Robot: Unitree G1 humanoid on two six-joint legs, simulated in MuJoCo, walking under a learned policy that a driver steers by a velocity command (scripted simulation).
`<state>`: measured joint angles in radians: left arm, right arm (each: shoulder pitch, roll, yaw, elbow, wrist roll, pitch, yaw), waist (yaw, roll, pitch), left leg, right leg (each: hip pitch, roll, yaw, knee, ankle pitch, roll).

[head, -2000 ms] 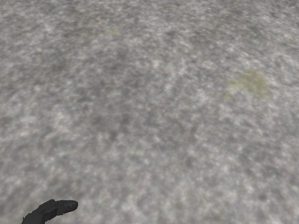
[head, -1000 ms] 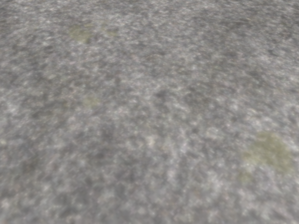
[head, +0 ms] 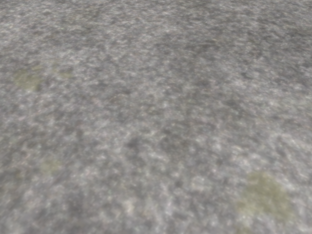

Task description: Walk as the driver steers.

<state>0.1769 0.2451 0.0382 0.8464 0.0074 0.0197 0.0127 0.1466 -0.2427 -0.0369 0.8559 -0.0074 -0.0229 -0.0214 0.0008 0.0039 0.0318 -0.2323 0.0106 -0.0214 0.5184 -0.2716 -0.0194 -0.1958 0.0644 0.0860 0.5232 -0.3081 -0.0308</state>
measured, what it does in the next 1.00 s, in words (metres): walks ahead: right foot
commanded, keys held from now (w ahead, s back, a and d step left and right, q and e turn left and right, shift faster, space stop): no key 0.16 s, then w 0.72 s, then w+q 0.12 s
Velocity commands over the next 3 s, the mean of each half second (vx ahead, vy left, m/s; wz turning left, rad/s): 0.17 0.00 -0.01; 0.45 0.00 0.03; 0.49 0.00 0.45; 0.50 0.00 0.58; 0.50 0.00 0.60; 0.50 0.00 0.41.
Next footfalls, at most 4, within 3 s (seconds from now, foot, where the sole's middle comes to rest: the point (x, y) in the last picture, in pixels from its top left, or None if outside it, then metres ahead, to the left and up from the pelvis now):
0.86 right None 0.41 -0.11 -0.77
1.42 left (126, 197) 0.68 0.17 -0.77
1.90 right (145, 137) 1.02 0.09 -0.77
2.42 left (73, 132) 1.05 0.48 -0.77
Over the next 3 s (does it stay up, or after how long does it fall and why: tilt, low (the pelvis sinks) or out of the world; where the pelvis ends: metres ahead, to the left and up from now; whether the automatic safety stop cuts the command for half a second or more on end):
stays up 1.23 0.55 -0.01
